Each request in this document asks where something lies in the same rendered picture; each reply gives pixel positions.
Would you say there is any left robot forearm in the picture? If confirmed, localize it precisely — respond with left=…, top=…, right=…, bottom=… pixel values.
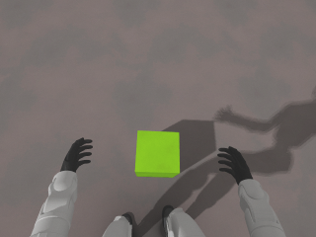
left=30, top=170, right=78, bottom=237

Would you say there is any robot right hand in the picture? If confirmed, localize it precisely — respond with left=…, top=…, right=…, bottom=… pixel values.
left=217, top=146, right=253, bottom=186

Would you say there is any carton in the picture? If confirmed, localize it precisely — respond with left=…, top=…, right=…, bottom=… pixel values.
left=134, top=130, right=180, bottom=178

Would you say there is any robot right shin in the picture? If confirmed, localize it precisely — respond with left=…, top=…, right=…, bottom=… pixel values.
left=168, top=207, right=183, bottom=237

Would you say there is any right robot forearm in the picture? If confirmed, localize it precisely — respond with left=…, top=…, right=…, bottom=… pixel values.
left=238, top=179, right=286, bottom=237

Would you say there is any robot left shin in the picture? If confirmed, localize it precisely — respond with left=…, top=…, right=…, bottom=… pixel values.
left=114, top=216, right=128, bottom=222

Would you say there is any robot left hand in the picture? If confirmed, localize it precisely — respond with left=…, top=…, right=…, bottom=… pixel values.
left=60, top=137, right=93, bottom=173

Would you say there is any robot shin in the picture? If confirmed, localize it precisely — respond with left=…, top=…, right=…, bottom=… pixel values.
left=168, top=207, right=183, bottom=237
left=114, top=216, right=128, bottom=222

